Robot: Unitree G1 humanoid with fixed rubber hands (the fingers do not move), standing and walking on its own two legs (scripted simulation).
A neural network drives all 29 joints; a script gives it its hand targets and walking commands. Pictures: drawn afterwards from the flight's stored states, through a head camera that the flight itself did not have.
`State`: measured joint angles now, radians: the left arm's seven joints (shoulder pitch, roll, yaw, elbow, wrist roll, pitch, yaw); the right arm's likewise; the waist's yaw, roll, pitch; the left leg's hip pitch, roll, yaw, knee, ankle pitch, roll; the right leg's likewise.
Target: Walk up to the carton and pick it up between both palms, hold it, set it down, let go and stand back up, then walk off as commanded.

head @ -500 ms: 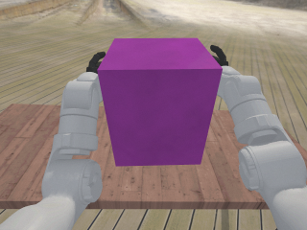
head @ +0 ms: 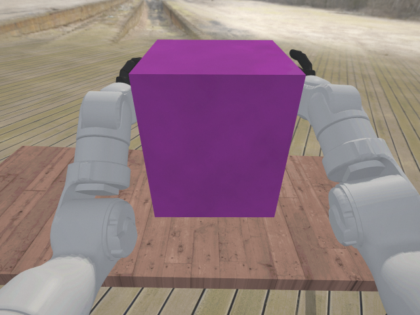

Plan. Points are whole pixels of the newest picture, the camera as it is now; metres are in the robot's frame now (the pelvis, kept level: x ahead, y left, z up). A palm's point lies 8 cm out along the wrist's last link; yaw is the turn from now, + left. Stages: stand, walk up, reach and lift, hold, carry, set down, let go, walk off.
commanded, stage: hold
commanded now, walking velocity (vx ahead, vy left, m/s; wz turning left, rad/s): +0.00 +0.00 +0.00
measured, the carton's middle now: (214, 126) +0.36 +0.00 +0.28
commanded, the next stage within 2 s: none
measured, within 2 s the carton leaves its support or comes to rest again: neither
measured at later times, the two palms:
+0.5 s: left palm (126, 98) +0.37 +0.15 +0.32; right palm (302, 91) +0.37 -0.15 +0.34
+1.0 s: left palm (123, 95) +0.37 +0.16 +0.32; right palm (300, 91) +0.38 -0.15 +0.34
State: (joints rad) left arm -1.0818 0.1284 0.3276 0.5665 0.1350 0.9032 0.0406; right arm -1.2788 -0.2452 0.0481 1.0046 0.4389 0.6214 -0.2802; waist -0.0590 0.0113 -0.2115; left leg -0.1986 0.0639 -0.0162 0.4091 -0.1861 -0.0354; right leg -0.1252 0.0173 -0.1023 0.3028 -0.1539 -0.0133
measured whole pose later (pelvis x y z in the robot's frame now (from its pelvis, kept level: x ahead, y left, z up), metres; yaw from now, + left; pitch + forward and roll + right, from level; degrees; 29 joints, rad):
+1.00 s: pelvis +0.00 +0.00 +0.00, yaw +0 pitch -2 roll -2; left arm -1.08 0.13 0.32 0.53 0.15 0.94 0.03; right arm -1.27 -0.24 0.04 0.97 0.46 0.66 -0.29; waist -0.06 0.01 -0.20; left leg -0.19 0.07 -0.02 0.42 -0.19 -0.04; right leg -0.12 0.02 -0.10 0.30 -0.16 -0.01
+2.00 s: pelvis +0.00 +0.00 +0.00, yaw +0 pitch -1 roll -2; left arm -1.06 0.14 0.31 0.52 0.13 0.93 0.04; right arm -1.26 -0.24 0.06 0.96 0.46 0.67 -0.29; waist -0.06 0.01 -0.23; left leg -0.21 0.06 -0.03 0.41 -0.19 -0.04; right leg -0.13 0.02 -0.10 0.31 -0.16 -0.02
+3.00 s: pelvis +0.00 +0.00 +0.00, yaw +0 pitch -2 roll -2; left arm -1.07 0.11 0.32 0.53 0.15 0.92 0.05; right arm -1.25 -0.26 0.04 0.95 0.47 0.68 -0.29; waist -0.05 0.01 -0.22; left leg -0.19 0.07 -0.02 0.41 -0.19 -0.04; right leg -0.12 0.02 -0.09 0.30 -0.15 -0.02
